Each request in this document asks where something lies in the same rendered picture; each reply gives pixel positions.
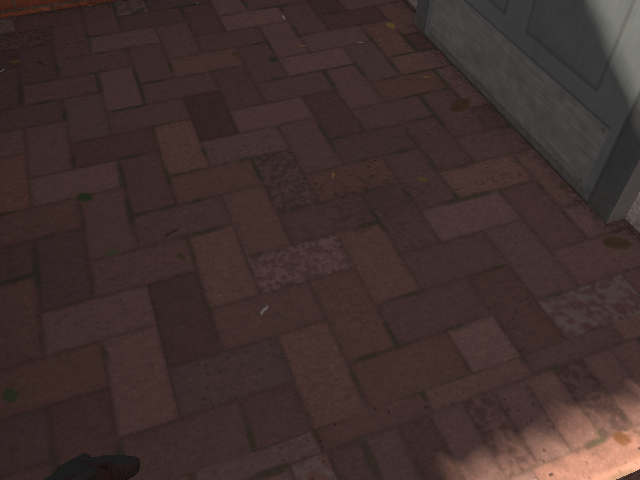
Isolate left robot hand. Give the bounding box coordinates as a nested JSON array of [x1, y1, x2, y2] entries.
[[44, 453, 140, 480]]

